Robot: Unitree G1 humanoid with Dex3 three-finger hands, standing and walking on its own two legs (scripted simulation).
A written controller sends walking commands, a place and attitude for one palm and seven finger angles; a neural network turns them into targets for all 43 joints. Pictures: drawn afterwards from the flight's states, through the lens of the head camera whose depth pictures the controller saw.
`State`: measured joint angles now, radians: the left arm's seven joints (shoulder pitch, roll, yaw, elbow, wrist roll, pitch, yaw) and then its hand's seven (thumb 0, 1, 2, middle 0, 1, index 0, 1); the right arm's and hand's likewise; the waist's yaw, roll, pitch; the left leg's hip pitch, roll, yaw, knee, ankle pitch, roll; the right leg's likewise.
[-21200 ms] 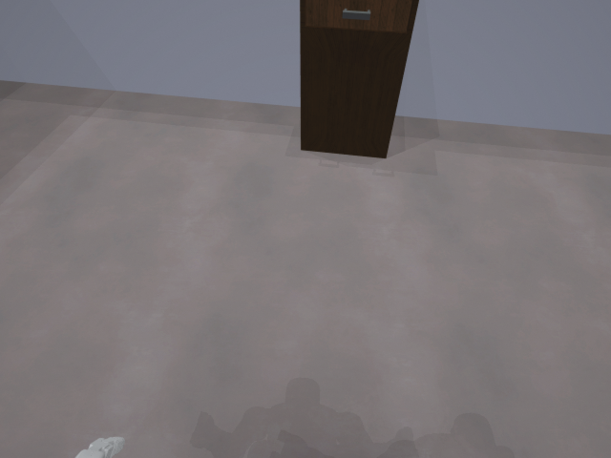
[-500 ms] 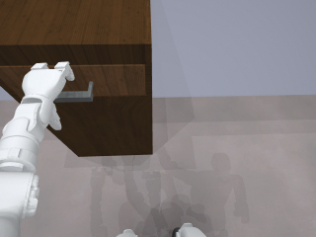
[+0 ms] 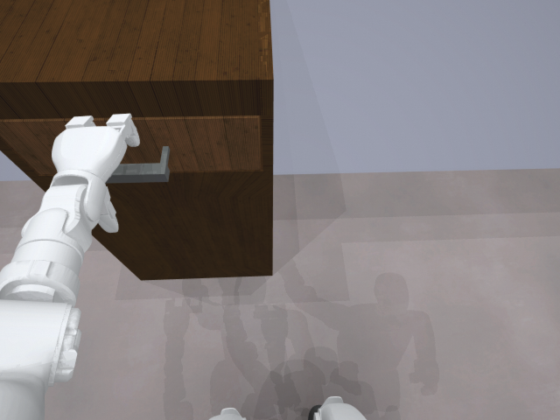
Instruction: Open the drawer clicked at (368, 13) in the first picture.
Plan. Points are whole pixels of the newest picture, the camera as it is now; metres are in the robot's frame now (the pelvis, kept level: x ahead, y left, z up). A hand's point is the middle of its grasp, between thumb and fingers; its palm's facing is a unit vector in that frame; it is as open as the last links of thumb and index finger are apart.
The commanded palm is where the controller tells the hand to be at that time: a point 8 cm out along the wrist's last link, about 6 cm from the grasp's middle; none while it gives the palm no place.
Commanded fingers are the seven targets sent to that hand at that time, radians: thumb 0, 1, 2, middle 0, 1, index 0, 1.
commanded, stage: lower the fingers behind the handle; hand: left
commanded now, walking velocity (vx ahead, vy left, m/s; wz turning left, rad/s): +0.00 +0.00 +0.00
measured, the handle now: (136, 162) +0.52 +0.24 -0.02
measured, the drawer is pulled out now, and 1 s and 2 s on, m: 0.00 0.00 0.00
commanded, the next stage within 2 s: close the thumb around the handle in 1.44 s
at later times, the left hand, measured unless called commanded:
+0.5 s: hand (110, 190) +0.46 +0.26 +0.00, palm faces -0.09 -0.02 -1.00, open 13.8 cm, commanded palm +0.45 +0.25 +0.05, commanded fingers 0.00 -0.50 0.30 -0.30 -1.20 -0.30 -1.20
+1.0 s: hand (115, 200) +0.46 +0.27 -0.04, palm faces -0.09 -0.02 -1.00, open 13.8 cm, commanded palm +0.45 +0.25 +0.01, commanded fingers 0.00 -0.50 0.30 -0.30 -1.20 -0.30 -1.20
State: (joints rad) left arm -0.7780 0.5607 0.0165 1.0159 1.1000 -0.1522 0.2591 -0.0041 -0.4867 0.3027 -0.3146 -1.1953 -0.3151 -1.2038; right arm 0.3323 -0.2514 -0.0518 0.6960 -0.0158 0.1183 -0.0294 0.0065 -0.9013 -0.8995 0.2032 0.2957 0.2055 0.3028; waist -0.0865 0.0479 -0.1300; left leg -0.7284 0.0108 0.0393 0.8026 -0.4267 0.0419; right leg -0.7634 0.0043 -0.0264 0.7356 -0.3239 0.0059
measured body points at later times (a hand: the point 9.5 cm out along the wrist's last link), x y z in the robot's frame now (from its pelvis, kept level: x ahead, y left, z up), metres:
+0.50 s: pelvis -0.01 +0.00 -0.01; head +0.12 +0.00 +0.42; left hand +0.46 +0.26 +0.05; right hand +0.00 -0.28 -0.14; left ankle -0.04 +0.09 -0.70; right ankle +0.00 -0.13 -0.70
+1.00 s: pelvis -0.02 +0.00 -0.04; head +0.12 +0.01 +0.39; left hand +0.46 +0.27 +0.02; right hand -0.01 -0.28 -0.16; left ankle -0.04 +0.09 -0.70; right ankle +0.00 -0.13 -0.70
